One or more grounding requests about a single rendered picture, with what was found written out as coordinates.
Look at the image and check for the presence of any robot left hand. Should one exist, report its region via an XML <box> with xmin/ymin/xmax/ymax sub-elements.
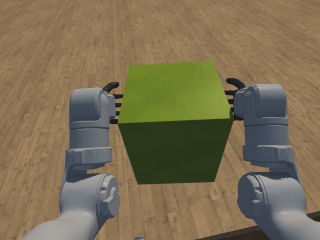
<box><xmin>102</xmin><ymin>82</ymin><xmax>124</xmax><ymax>124</ymax></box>

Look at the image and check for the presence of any robot left upper arm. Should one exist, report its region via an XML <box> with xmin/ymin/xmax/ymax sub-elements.
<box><xmin>20</xmin><ymin>173</ymin><xmax>121</xmax><ymax>240</ymax></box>

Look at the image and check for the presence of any robot right upper arm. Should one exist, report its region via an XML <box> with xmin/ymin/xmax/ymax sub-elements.
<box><xmin>237</xmin><ymin>172</ymin><xmax>320</xmax><ymax>240</ymax></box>

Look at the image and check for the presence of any left robot forearm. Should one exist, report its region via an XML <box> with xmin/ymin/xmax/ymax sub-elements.
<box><xmin>59</xmin><ymin>87</ymin><xmax>116</xmax><ymax>211</ymax></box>

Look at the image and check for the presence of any carton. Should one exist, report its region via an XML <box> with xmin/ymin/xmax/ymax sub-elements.
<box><xmin>117</xmin><ymin>61</ymin><xmax>234</xmax><ymax>185</ymax></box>

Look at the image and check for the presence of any robot right hand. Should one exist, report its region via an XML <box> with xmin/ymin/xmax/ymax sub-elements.
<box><xmin>224</xmin><ymin>78</ymin><xmax>247</xmax><ymax>121</ymax></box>

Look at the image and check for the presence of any right robot forearm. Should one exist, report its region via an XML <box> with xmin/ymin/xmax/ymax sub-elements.
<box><xmin>233</xmin><ymin>84</ymin><xmax>307</xmax><ymax>209</ymax></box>

